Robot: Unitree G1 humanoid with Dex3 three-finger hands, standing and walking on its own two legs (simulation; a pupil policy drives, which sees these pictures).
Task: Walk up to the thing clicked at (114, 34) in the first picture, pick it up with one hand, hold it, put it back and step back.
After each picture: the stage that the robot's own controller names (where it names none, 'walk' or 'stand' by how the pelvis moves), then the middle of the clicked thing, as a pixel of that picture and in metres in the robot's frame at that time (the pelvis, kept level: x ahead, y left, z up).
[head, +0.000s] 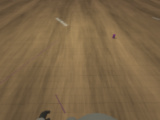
stand; (113, 36) +2.24 -0.60 -0.72
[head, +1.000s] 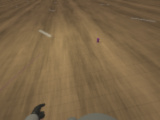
walk; (98, 40) +2.14 -0.06 -0.69
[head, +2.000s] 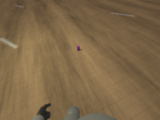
walk; (78, 48) +1.48 +0.35 -0.71
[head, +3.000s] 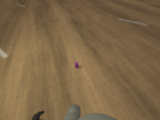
walk; (76, 65) +0.97 +0.31 -0.72
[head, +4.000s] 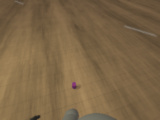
walk; (74, 85) +0.56 +0.21 -0.70
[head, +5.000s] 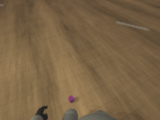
stand; (71, 99) +0.34 +0.21 -0.69
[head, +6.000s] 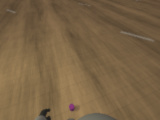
stand; (71, 107) +0.30 +0.19 -0.72
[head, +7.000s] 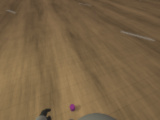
stand; (72, 107) +0.30 +0.19 -0.72
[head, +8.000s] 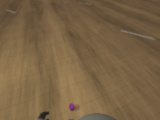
stand; (71, 107) +0.30 +0.20 -0.72
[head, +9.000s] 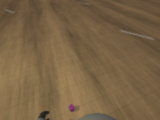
stand; (71, 108) +0.29 +0.20 -0.73
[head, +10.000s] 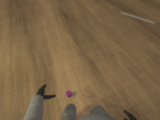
go down; (68, 93) +0.32 +0.20 -0.66
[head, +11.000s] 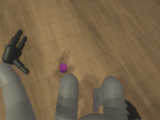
go down; (63, 68) +0.40 +0.19 -0.30
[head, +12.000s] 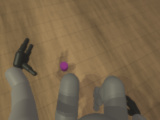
close in; (64, 66) +0.41 +0.19 -0.30
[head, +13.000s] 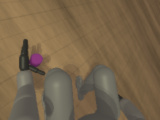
close in; (35, 60) +0.40 +0.22 -0.23
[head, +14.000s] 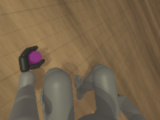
close; (34, 59) +0.40 +0.22 -0.23
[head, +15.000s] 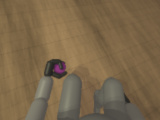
lift; (59, 69) +0.33 +0.22 -0.09
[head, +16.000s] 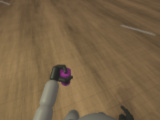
hold; (65, 76) +0.32 +0.17 +0.04
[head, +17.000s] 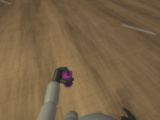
hold; (67, 79) +0.32 +0.17 -0.01
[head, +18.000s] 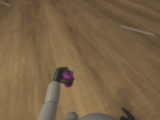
hold; (68, 78) +0.32 +0.16 -0.01
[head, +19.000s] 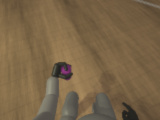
crouch; (66, 72) +0.36 +0.16 -0.07
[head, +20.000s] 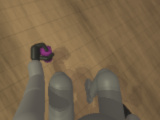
lower; (46, 54) +0.45 +0.21 -0.17
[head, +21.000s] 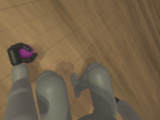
lower; (26, 54) +0.44 +0.22 -0.23
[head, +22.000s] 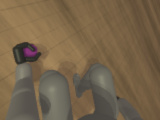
lower; (30, 53) +0.43 +0.22 -0.23
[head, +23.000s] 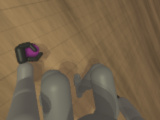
lower; (32, 53) +0.43 +0.22 -0.23
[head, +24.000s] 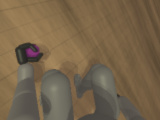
lower; (32, 54) +0.43 +0.22 -0.23
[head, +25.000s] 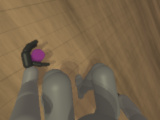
open; (36, 57) +0.41 +0.19 -0.23
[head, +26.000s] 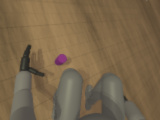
stand; (60, 60) +0.41 +0.17 -0.24
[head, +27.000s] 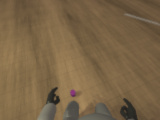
stand; (73, 93) +0.35 +0.15 -0.60
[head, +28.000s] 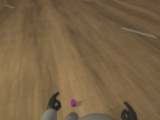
stand; (73, 103) +0.34 +0.16 -0.66
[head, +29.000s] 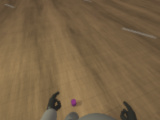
stand; (73, 102) +0.34 +0.15 -0.66
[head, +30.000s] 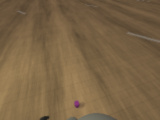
stand; (76, 104) +0.36 +0.15 -0.72
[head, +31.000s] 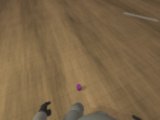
walk; (79, 87) +0.44 +0.14 -0.70
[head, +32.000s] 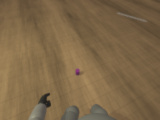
walk; (77, 72) +0.70 +0.14 -0.69
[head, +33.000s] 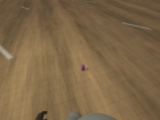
stand; (83, 67) +0.97 +0.18 -0.70
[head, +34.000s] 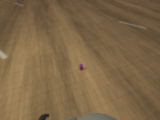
stand; (81, 67) +0.97 +0.16 -0.72
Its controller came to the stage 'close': yes
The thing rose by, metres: 0.71
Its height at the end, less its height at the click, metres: +0.00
